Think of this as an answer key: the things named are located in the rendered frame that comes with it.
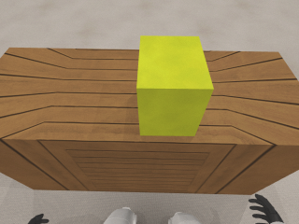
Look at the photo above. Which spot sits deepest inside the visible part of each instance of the left robot hand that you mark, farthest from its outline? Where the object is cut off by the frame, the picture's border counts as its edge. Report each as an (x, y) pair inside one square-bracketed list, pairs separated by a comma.
[(38, 220)]

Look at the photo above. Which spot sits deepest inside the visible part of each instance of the pedestal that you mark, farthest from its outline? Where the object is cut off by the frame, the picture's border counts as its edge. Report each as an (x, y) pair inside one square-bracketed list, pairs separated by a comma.
[(69, 121)]

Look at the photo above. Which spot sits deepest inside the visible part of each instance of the robot thigh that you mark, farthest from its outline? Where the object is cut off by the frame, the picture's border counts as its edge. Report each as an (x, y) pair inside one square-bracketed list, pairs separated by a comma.
[(183, 218), (122, 216)]

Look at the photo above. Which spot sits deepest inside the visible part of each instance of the left robot thigh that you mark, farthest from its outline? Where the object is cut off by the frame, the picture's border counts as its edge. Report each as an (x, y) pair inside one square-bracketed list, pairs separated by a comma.
[(122, 216)]

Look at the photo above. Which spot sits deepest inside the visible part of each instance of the carton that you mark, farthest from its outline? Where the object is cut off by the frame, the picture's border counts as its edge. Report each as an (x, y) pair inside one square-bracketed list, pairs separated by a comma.
[(173, 85)]

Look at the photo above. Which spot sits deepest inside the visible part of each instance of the right robot hand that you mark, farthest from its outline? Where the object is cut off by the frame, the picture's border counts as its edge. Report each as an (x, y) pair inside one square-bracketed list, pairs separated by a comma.
[(271, 215)]

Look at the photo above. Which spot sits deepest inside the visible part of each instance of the right robot thigh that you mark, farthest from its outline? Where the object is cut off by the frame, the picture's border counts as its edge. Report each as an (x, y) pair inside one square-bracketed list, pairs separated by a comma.
[(183, 218)]

